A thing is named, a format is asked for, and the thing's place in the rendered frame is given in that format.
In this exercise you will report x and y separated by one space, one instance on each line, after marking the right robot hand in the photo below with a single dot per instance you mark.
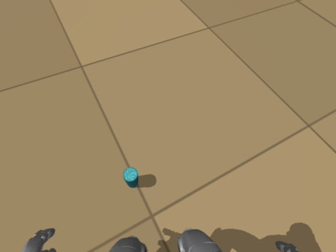
284 247

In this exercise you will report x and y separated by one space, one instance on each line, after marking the cup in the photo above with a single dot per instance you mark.
130 175

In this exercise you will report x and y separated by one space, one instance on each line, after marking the left robot hand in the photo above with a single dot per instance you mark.
36 243

